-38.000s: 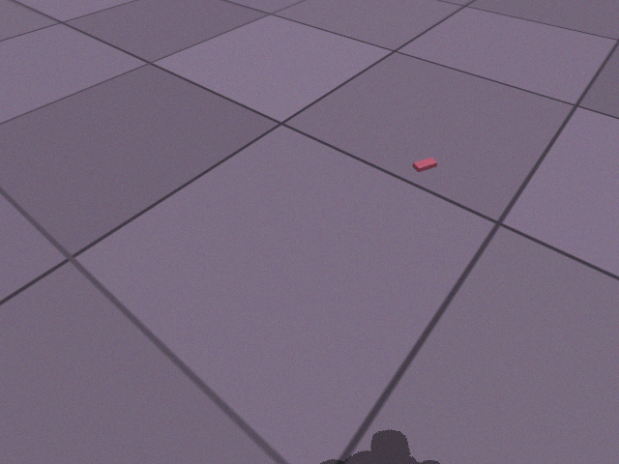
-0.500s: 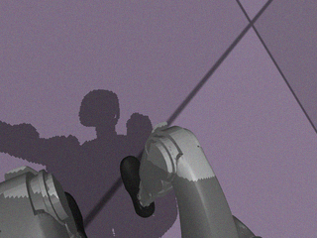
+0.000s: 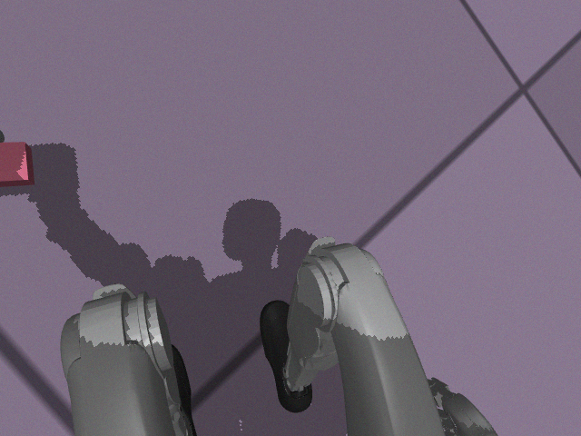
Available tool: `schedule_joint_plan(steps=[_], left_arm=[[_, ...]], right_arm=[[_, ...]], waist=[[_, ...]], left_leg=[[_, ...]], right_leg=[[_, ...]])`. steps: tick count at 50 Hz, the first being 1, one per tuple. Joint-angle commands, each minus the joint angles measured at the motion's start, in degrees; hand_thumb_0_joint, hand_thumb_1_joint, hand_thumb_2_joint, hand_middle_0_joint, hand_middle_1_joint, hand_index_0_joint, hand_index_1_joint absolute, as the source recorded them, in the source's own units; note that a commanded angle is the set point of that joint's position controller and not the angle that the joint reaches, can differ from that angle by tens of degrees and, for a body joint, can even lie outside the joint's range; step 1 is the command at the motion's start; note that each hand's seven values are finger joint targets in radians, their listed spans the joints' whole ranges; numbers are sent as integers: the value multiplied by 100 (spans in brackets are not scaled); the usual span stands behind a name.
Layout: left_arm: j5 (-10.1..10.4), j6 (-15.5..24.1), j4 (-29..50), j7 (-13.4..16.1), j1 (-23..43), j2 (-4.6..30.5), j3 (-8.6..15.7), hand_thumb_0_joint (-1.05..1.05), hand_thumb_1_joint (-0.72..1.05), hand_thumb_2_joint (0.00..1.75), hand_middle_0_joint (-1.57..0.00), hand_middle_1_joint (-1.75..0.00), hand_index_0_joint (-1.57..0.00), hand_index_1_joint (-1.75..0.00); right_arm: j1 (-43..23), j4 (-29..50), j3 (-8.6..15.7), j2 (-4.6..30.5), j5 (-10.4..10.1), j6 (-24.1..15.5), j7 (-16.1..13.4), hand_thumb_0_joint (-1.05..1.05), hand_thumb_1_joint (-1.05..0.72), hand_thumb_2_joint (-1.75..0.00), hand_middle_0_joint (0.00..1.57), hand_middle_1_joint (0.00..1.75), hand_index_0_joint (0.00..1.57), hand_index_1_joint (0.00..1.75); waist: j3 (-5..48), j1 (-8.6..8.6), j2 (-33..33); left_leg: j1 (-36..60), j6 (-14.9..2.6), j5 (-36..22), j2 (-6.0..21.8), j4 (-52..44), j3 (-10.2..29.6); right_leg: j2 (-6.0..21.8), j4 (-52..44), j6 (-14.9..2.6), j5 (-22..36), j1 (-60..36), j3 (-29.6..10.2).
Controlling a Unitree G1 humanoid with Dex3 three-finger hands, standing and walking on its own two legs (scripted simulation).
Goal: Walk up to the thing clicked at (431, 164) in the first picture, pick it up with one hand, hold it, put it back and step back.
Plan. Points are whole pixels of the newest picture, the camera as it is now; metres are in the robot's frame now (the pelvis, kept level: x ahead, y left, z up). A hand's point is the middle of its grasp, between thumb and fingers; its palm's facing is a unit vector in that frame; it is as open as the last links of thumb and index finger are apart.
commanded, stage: settle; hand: left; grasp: from above
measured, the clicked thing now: out of the picture +0.49 +0.34 -0.21
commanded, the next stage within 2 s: lift in 0.02 s
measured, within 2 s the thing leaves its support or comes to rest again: neither
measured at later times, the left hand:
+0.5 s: hand out of the picture +0.44 +0.34 -0.10, palm faces -0.48 -0.09 -0.87, open 7.9 cm
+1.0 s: hand out of the picture +0.36 +0.32 +0.09, palm faces -0.44 -0.12 -0.89, open 7.9 cm
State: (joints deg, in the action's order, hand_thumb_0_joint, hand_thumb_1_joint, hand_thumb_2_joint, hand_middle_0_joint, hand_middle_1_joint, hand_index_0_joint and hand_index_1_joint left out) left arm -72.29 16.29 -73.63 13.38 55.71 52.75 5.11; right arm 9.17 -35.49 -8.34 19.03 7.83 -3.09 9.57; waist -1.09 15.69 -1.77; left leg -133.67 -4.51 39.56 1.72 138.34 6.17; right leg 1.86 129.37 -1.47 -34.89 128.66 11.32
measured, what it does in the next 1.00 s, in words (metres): rises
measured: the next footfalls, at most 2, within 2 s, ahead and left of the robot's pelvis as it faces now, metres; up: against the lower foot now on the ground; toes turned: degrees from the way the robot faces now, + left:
none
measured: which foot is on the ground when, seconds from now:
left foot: down 0.00-1.00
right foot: down 0.00-1.00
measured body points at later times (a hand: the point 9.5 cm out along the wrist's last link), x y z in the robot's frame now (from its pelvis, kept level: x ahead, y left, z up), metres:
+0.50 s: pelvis +0.00 +0.00 +0.04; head +0.23 +0.09 +0.42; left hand +0.46 +0.34 -0.05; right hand +0.06 -0.27 -0.06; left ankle +0.07 +0.10 -0.30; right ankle +0.12 -0.10 -0.30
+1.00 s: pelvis +0.00 +0.00 +0.18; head +0.16 +0.05 +0.60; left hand +0.38 +0.32 +0.14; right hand +0.15 -0.25 +0.07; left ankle +0.07 +0.10 -0.30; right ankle +0.12 -0.11 -0.30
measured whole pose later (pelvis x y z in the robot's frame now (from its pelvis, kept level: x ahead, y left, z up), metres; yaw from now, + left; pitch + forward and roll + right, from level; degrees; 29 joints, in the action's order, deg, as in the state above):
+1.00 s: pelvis +0.00 +0.00 +0.18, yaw +7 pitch +30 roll -5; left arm -58.2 7.8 -44.1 2.8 29.4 34.8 -2.2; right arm 9.1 -36.8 -0.2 14.9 -1.0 1.5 0.7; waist 9.6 5.9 2.2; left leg -98.2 -3.3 35.4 1.0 103.4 0.9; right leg 0.5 98.6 -0.5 -32.0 96.6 5.1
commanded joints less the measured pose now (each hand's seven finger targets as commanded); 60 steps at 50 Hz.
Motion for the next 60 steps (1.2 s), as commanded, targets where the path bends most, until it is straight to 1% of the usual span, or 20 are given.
schedule_joint_plan(steps=[1, 4, 7, 8, 9, 10, 13, 20, 21, 27, 32, 36, 39, 46, 47, 51, 52, 54, 57, 60], left_arm=[[133, -65, 871, 216, 1935, 1456, 202, 0, 91, 23, -127, -10, -127, -11], [182, -89, 847, 184, 1999, 1402, 157, 0, 93, 16, -129, -17, -132, -14], [274, -178, 931, 121, 1848, 1391, 199, 0, 81, 24, -119, -9, -120, -9], [300, -203, 1018, 91, 1859, 1391, 207, 0, 87, 16, -123, -17, -126, -16], [316, -233, 1071, 48, 1838, 1400, 213, 0, 79, 24, -117, -11, -118, -11], [366, -259, 1093, 19, 1817, 1419, 224, 0, 85, 17, -122, -19, -125, -18], [530, -333, 1303, -155, 1757, 1314, 226, 0, 87, 32, -124, -22, -125, -21], [740, -353, 2122, -465, 1392, 1128, 252, 0, 85, 38, -124, -22, -124, -23], [762, -347, 2208, -493, 1316, 1176, 319, 0, 86, 38, -124, -22, -124, -23], [990, -394, 2595, -628, 874, 652, 111, 0, 85, 40, -122, -26, -122, -26], [1153, -471, 3001, -724, 494, 510, 77, 0, 85, 37, -121, -26, -122, -25], [1335, -541, 3341, -799, 50, 204, -17, 0, 87, 32, -121, -24, -122, -23], [1369, -610, 3681, -786, -66, 224, 7, 0, 85, 32, -119, -24, -120, -23], [1475, -803, 3995, -779, -784, -77, -44, 0, 87, 37, -121, -26, -122, -26], [1503, -833, 4017, -798, -974, -338, -187, 0, 86, 37, -120, -27, -121, -26], [1587, -934, 4302, -778, -1216, -550, -297, 0, 86, 40, -121, -28, -121, -28], [1570, -965, 4182, -765, -1372, -527, -249, 0, 87, 44, -121, -31, -121, -31], [1557, -981, 4270, -725, -1352, -759, -420, 0, 87, 45, -122, -30, -122, -30], [1505, -1005, 3921, -633, -1521, -927, -539, 0, 86, 42, -121, -31, -121, -30], [1452, -1012, 3841, -522, -1558, -1171, -682, 0, 83, 42, -117, -32, -118, -32]], right_arm=[[1379, -111, 585, 1540, -53, 66, -92, 0, -90, -90, 20, 30, 20, 30], [1412, -116, 579, 1440, -58, 83, -115, 0, -94, -92, 20, 30, 20, 30], [1435, -116, 626, 1424, -105, 103, -122, 0, -88, -89, 20, 30, 20, 30], [1437, -106, 655, 1402, -116, 121, -127, 0, -94, -91, 20, 30, 20, 30], [1447, -110, 677, 1404, -141, 135, -129, 0, -88, -89, 20, 30, 20, 30], [1460, -84, 705, 1382, -165, 161, -133, 0, -94, -91, 20, 30, 20, 30], [1494, -59, 778, 1384, -232, 197, -168, 0, -92, -91, 20, 30, 20, 30], [1494, 35, 966, 1272, -383, 322, -276, 0, -92, -91, 20, 30, 20, 30], [1483, 45, 1029, 1285, -412, 335, -296, 0, -91, -91, 20, 30, 20, 30], [1433, 41, 1125, 1115, -564, 384, -393, 0, -91, -91, 20, 30, 20, 30], [1303, 150, 1209, 1084, -671, 399, -508, 0, -91, -91, 20, 30, 20, 30], [1184, 185, 1240, 996, -752, 384, -635, 0, -91, -90, 20, 30, 20, 30], [1112, 212, 1249, 939, -808, 399, -737, 0, -91, -90, 20, 30, 20, 30], [860, 225, 1276, 780, -902, 379, -930, 0, -90, -90, 20, 30, 20, 30], [845, 206, 1260, 730, -904, 372, -954, 0, -91, -90, 20, 30, 20, 30], [718, 171, 1248, 628, -964, 319, -1094, 0, -90, -90, 20, 30, 20, 30], [696, 158, 1241, 603, -970, 307, -1122, 0, -90, -90, 20, 30, 20, 30], [688, 117, 1241, 554, -989, 270, -1184, 0, -90, -90, 20, 30, 20, 30], [666, 25, 1190, 489, -1013, 190, -1260, 0, -90, -90, 20, 30, 20, 30], [628, -10, 1202, 459, -1019, 105, -1298, 0, -90, -90, 20, 30, 20, 30]], waist=[[4018, 166, 2369], [4054, 181, 2310], [4278, 37, 2393], [4530, 1, 2381], [4606, -19, 2415], [4653, -68, 2399], [4484, -73, 2255], [4820, -337, 2317], [4974, -440, 2314], [4874, -514, 2124], [4834, -661, 1861], [4761, -730, 1765], [4885, -814, 1607], [4652, -948, 1381], [4547, -909, 1340], [4285, -917, 1178], [4059, -955, 1087], [3976, -933, 1057], [3250, -892, 913], [3209, -952, 901]], left_leg=[[3281, 285, -1398, -94, -1596, 4], [3133, 253, -1234, -113, -1651, -91], [3272, 264, -1363, -124, -1766, -130], [3391, 251, -1453, -117, -1779, -146], [3431, 258, -1500, -118, -1839, -131], [3412, 244, -1440, -121, -1885, -151], [3434, 244, -1239, -132, -2070, -96], [3823, 245, -1203, -145, -2461, -117], [4022, 247, -1220, -129, -2546, -85], [4291, 216, -1058, -108, -3107, 11], [4564, 187, -548, -90, -3691, 97], [4932, 203, -588, -95, -4084, 65], [5303, 204, -754, -94, -4350, 15], [6208, 216, -872, -82, -5234, -16], [6306, 222, -948, -90, -5369, -55], [6769, 218, -754, -95, -5982, -98], [6822, 212, -787, -98, -6091, -141], [7183, 228, -848, -94, -6383, -156], [7302, 242, -550, -96, -6877, -146], [7761, 272, -619, -121, -7257, -173]], right_leg=[[-366, -1115, -111, 1155, -1818, -72], [-368, -1203, -82, 1084, -2061, -134], [-351, -1244, -88, 1160, -2190, -168], [-371, -1266, -82, 1239, -2302, -184], [-357, -1250, -84, 1276, -2323, -191], [-369, -1292, -85, 1238, -2381, -219], [-332, -1402, -105, 1060, -2253, -244], [-290, -1687, -123, 1002, -2433, -386], [-290, -1693, -127, 1008, -2417, -396], [-301, -1993, -86, 955, -2581, -467], [-320, -2403, -52, 756, -3029, -515], [-313, -2805, -30, 774, -3443, -571], [-327, -3142, -21, 861, -3886, -627], [-350, -4031, 10, 920, -4888, -701], [-357, -4201, 10, 952, -5035, -708], [-387, -4858, 26, 876, -5749, -765], [-384, -5023, 31, 883, -5884, -796], [-398, -5336, 22, 902, -6146, -826], [-419, -5844, 34, 669, -6464, -875], [-425, -6272, 21, 667, -6871, -955]])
